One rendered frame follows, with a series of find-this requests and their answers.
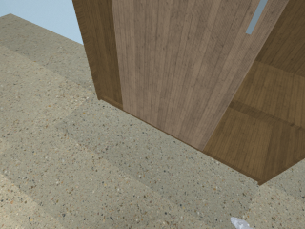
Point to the wardrobe door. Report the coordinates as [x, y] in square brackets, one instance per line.
[182, 61]
[100, 25]

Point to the handle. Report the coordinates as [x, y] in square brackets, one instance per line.
[256, 16]

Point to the robot right hand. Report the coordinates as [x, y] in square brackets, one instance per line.
[240, 224]

